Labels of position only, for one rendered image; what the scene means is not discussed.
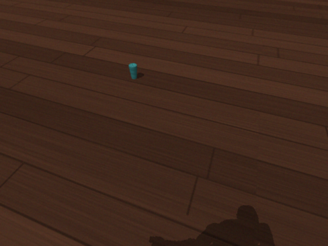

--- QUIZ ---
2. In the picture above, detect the cup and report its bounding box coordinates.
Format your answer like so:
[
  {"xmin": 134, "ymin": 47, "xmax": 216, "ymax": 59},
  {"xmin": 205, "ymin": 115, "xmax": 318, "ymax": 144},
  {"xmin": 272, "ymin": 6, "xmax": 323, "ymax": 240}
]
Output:
[{"xmin": 129, "ymin": 63, "xmax": 137, "ymax": 79}]

